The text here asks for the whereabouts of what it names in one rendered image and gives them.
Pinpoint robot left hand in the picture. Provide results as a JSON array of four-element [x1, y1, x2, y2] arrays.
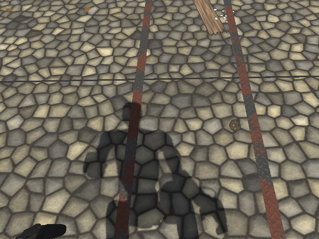
[[15, 223, 67, 239]]

